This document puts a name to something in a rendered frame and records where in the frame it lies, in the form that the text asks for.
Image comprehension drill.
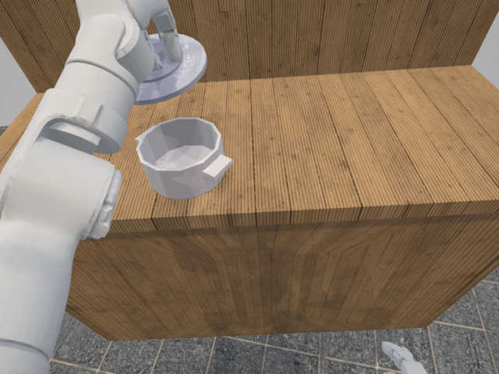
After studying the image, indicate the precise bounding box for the left robot forearm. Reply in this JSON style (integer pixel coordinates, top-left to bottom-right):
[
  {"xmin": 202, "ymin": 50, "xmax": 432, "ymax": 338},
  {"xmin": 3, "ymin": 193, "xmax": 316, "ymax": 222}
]
[{"xmin": 0, "ymin": 0, "xmax": 154, "ymax": 217}]

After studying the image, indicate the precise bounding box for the robot right hand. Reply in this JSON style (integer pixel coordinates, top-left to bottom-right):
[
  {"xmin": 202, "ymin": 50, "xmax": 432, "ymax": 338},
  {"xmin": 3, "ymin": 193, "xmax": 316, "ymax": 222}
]
[{"xmin": 381, "ymin": 341, "xmax": 427, "ymax": 374}]

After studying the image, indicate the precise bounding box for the table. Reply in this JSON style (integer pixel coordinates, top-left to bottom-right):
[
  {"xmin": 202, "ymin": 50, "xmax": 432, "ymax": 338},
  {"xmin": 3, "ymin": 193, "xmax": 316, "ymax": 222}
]
[{"xmin": 0, "ymin": 0, "xmax": 499, "ymax": 341}]

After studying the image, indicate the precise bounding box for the robot left hand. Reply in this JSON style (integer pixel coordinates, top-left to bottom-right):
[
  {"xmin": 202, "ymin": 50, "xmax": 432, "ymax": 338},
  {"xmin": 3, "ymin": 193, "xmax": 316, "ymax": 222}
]
[{"xmin": 144, "ymin": 0, "xmax": 181, "ymax": 71}]

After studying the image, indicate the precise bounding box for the knob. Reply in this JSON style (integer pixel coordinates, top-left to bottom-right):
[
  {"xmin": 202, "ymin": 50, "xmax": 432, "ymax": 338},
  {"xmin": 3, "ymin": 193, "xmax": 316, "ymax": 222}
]
[{"xmin": 151, "ymin": 38, "xmax": 166, "ymax": 62}]

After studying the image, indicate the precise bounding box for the pot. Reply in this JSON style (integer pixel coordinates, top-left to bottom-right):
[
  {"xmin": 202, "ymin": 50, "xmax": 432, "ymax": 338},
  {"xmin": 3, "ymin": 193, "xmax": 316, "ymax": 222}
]
[{"xmin": 135, "ymin": 118, "xmax": 233, "ymax": 199}]

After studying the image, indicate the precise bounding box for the lid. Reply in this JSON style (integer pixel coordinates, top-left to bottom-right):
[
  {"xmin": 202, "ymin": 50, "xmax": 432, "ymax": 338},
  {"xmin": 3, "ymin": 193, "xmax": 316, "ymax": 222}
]
[{"xmin": 133, "ymin": 33, "xmax": 207, "ymax": 105}]

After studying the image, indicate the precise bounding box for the left robot upper arm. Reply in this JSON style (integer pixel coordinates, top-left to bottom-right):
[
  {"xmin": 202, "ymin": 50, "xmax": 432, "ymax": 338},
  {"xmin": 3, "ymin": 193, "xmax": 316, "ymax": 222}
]
[{"xmin": 0, "ymin": 136, "xmax": 122, "ymax": 374}]

